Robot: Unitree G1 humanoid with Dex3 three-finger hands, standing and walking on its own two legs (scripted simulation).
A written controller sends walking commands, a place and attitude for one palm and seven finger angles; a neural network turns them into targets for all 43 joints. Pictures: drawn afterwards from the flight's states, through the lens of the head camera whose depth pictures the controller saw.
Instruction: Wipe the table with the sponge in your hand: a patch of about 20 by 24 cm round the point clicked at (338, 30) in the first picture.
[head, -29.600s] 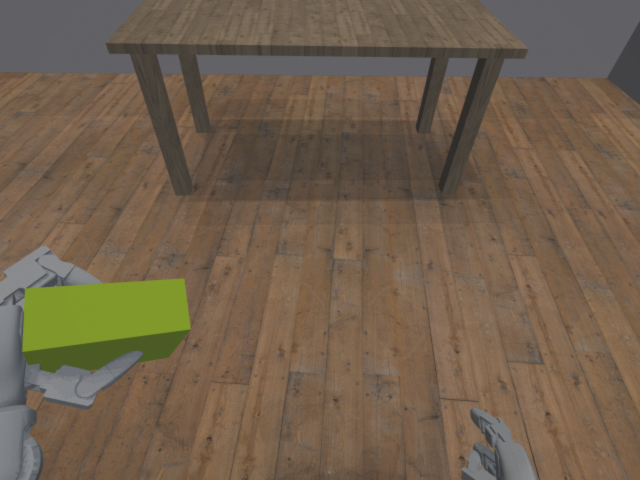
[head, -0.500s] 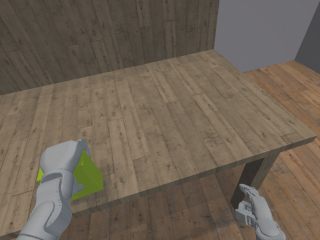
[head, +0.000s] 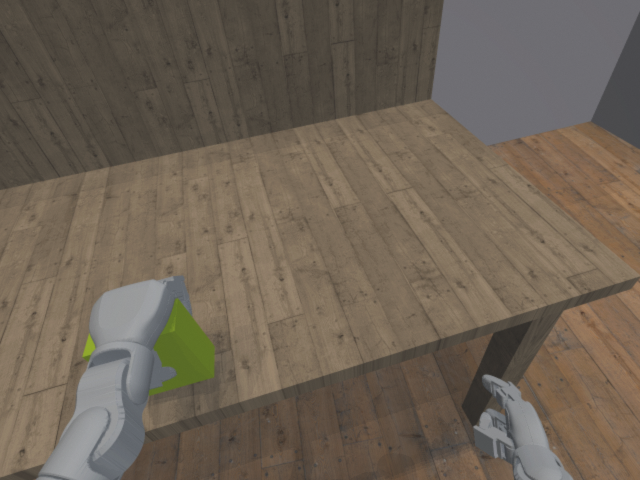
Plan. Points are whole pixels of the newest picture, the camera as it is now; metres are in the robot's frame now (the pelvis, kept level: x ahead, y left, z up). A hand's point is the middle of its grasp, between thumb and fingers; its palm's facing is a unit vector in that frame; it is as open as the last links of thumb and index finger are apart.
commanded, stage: move the sponge above the wiping area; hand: left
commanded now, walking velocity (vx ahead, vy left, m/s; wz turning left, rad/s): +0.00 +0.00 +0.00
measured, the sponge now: (163, 358) +0.24 +0.27 +0.02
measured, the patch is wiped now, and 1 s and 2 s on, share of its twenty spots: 0.00 0.00 0.00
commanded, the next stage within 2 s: lower the sponge onto the table in 1.62 s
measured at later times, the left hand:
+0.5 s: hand (147, 324) +0.25 +0.27 +0.08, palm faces +0.08 -0.08 -0.99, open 9.4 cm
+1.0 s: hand (140, 313) +0.26 +0.28 +0.10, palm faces +0.12 -0.07 -0.99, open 9.4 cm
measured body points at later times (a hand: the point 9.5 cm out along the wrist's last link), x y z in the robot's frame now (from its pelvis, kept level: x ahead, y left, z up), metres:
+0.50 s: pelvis +0.00 +0.00 +0.00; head -0.01 -0.03 +0.45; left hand +0.24 +0.27 +0.14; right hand +0.26 -0.19 -0.08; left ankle +0.00 +0.11 -0.74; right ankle +0.01 -0.09 -0.74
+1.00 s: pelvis +0.00 +0.00 +0.00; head -0.02 -0.05 +0.45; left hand +0.24 +0.28 +0.15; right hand +0.25 -0.21 -0.08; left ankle +0.00 +0.11 -0.74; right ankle +0.01 -0.09 -0.74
